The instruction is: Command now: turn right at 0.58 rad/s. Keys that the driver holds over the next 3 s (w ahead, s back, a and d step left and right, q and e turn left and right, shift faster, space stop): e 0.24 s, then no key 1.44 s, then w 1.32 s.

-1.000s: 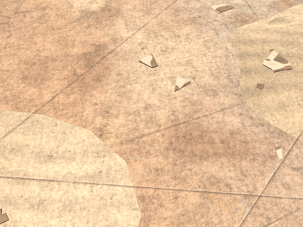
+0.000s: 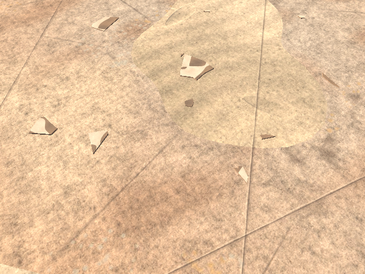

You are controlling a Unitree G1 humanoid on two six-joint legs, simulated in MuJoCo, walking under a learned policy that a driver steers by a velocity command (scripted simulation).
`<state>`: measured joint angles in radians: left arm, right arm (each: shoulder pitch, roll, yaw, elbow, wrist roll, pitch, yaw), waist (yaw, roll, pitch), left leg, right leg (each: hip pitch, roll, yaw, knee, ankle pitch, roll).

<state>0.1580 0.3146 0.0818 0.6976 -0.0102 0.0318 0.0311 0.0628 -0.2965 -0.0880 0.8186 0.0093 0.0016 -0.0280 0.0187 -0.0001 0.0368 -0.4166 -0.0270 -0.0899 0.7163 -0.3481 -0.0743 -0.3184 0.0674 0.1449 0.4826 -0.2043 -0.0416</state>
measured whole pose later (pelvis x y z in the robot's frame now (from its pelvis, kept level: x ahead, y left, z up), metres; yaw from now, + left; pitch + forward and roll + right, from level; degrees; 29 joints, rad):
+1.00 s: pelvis -0.01 +0.00 +0.00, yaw -15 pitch -2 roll +0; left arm 0.16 0.25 0.04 0.85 0.01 0.02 0.02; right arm 0.18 -0.26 -0.03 0.94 -0.01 -0.01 -0.02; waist -0.01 -0.01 0.04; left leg -0.18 0.03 0.00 0.49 -0.29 -0.02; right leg -0.20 0.02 0.02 0.48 -0.26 -0.01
